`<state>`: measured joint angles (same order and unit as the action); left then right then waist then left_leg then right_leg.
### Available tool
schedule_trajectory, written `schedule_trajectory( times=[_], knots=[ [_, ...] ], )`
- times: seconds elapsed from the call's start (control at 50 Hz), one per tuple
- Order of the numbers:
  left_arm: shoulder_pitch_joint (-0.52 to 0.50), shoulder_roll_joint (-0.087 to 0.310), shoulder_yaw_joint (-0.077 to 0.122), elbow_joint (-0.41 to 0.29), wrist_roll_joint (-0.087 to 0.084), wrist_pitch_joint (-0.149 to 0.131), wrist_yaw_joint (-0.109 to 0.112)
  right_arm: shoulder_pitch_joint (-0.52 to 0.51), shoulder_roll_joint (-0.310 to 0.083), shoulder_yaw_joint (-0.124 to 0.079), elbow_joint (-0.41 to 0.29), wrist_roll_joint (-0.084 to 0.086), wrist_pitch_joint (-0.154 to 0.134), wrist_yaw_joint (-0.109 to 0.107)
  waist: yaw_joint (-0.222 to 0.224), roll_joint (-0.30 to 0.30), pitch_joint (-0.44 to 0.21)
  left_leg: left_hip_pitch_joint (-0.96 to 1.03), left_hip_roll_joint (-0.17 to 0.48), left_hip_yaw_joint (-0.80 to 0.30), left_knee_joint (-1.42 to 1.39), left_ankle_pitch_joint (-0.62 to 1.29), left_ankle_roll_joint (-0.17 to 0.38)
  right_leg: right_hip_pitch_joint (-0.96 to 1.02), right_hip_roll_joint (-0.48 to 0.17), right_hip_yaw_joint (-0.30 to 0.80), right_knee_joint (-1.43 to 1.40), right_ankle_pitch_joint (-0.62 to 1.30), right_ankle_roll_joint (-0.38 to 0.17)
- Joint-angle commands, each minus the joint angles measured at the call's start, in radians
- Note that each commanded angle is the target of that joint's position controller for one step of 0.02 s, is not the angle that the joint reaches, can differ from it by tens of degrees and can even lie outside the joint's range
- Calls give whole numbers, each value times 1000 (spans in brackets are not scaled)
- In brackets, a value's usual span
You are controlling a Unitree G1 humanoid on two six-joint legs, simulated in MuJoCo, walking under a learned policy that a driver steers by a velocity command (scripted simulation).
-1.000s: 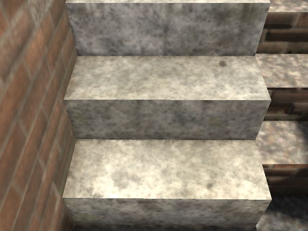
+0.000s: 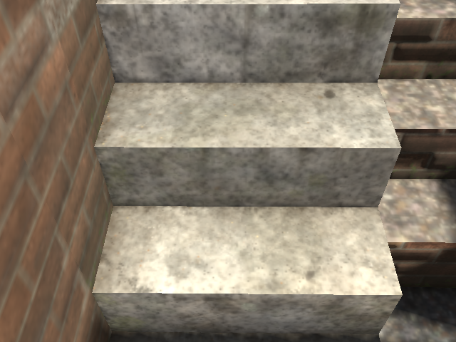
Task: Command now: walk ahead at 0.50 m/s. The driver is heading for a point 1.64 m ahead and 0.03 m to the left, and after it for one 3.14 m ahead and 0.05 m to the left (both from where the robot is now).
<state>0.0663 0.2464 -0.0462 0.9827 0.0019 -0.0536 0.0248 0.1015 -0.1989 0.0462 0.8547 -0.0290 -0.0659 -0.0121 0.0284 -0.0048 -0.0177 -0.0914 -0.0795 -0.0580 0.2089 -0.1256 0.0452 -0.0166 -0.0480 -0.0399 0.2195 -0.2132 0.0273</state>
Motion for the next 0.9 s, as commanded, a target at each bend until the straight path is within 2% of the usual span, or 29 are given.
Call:
schedule_trajectory(
  times=[0.02, 0.46, 0.54, 0.9],
  knots=[
    [-58, 113, 22, -56, 0, -12, 3, -57, -85, -19, -69, 0, -15, -2, 1, 6, -68, 65, 163, -115, 11, 261, -28, -25, -116, 66, -10, 250, -28],
    [-57, 113, 22, -56, 0, -12, 3, -57, -85, -20, -70, 0, -15, -2, 1, 6, -67, 64, 163, -116, 12, 260, -28, -25, -116, 65, -9, 249, -27],
    [-21, 123, 28, -40, 0, -9, 2, -22, -95, -25, -52, 2, -11, -4, 4, 3, -63, 62, 163, -105, 40, 315, -26, -21, -114, 59, 16, 272, -26],
    [53, 128, 48, 20, 6, 21, -3, 54, -95, -36, -16, 9, 18, -20, 6, 10, -15, 11, 157, -107, 74, 227, -26, -52, -104, 61, 59, 182, -31]
  ],
)
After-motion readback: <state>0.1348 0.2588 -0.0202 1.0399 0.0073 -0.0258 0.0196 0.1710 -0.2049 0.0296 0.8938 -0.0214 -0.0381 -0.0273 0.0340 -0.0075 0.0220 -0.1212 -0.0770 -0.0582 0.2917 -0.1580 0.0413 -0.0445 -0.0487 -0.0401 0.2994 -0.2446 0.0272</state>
